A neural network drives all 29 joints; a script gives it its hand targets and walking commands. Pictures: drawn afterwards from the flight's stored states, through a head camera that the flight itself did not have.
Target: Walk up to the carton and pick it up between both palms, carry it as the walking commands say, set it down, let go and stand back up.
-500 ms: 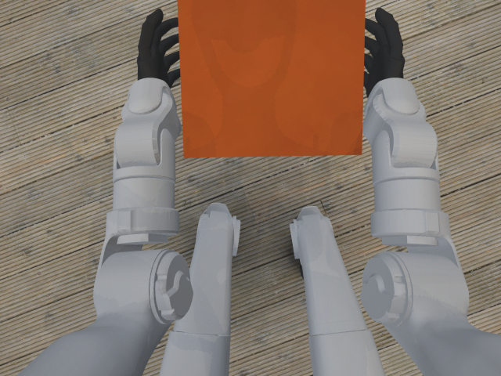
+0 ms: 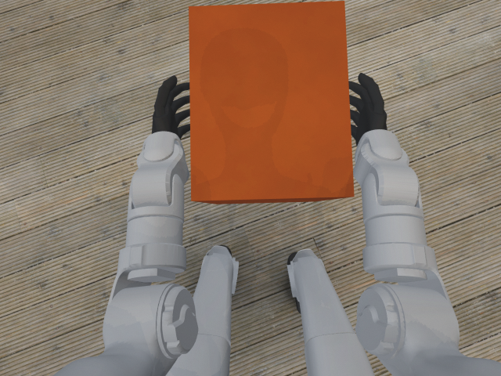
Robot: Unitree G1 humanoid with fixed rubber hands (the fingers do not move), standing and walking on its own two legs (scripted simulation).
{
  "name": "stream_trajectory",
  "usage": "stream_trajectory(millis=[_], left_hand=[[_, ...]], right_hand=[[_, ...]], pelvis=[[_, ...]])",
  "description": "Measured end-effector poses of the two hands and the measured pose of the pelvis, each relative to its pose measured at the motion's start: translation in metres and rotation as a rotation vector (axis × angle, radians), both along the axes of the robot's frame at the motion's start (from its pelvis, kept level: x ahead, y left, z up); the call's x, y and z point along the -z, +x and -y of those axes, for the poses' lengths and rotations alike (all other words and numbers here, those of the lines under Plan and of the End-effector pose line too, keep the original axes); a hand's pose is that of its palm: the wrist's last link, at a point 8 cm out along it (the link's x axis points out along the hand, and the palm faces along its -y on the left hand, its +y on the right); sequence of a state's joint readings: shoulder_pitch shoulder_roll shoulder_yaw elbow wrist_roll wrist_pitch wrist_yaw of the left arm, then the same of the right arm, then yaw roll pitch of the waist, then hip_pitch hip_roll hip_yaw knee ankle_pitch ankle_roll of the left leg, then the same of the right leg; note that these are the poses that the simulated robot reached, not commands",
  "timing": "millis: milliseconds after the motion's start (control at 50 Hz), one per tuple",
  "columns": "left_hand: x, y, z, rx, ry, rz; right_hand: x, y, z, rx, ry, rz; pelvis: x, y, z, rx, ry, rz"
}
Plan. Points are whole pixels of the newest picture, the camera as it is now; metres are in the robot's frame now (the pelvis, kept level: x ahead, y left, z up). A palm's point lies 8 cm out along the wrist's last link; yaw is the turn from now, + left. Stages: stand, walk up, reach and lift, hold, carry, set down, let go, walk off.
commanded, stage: reach and lift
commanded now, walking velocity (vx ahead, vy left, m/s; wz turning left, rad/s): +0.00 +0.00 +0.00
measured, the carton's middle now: (265, 125) +0.48 +0.00 -0.11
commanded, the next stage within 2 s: none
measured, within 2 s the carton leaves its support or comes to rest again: neither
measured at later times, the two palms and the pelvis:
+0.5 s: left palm (139, 119) +0.43 +0.15 +0.05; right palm (402, 118) +0.43 -0.14 +0.05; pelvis +0.09 +0.00 +0.07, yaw +0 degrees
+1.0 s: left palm (115, 109) +0.41 +0.15 +0.12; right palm (448, 106) +0.41 -0.15 +0.12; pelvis +0.12 -0.01 +0.09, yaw +0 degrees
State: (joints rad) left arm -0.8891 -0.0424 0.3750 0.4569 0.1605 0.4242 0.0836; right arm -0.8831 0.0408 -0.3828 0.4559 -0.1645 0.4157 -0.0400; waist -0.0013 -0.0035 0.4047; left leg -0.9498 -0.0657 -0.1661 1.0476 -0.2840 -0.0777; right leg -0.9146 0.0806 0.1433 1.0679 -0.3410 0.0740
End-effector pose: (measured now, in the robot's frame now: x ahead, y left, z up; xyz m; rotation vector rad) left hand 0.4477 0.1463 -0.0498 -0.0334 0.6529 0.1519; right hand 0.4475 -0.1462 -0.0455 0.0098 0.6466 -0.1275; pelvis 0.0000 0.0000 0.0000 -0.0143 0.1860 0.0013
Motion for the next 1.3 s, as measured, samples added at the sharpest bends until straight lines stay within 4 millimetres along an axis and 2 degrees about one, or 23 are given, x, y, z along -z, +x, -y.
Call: stream_trajectory(millis=[80,160,240,300,580,900,1140,1300], left_hand=[[-0.023,-0.004,0.000,0.006,0.007,-0.020],[-0.055,-0.009,-0.001,0.007,0.002,-0.034],[-0.087,-0.009,-0.004,0.007,0.010,-0.022],[-0.102,-0.008,-0.006,0.014,0.024,-0.034],[-0.109,-0.026,0.000,-0.004,-0.005,-0.064],[-0.161,-0.034,-0.002,0.012,0.023,-0.025],[-0.184,-0.049,0.005,0.041,0.049,-0.014],[-0.193,-0.054,0.004,0.030,0.043,-0.016]], right_hand=[[-0.022,-0.005,0.000,-0.003,-0.002,-0.020],[-0.053,-0.010,-0.001,-0.001,0.003,-0.035],[-0.082,-0.010,-0.004,-0.011,0.007,-0.025],[-0.094,-0.010,-0.006,-0.023,0.001,-0.038],[-0.102,-0.029,0.000,-0.011,0.008,-0.071],[-0.156,-0.031,-0.001,-0.044,-0.020,-0.037],[-0.177,-0.052,0.005,-0.029,-0.025,-0.028],[-0.184,-0.057,0.004,-0.026,-0.015,-0.032]], pelvis=[[-0.011,0.013,0.000,-0.002,0.001,-0.054],[-0.024,0.037,0.001,0.004,0.005,-0.124],[-0.038,0.056,0.000,0.007,0.009,-0.110],[-0.047,0.066,0.000,0.001,0.011,-0.081],[-0.078,0.099,0.002,0.003,0.009,-0.019],[-0.093,0.118,0.005,-0.002,0.017,0.151],[-0.096,0.112,0.006,0.001,0.018,0.260],[-0.095,0.102,0.005,-0.003,0.018,0.297]])
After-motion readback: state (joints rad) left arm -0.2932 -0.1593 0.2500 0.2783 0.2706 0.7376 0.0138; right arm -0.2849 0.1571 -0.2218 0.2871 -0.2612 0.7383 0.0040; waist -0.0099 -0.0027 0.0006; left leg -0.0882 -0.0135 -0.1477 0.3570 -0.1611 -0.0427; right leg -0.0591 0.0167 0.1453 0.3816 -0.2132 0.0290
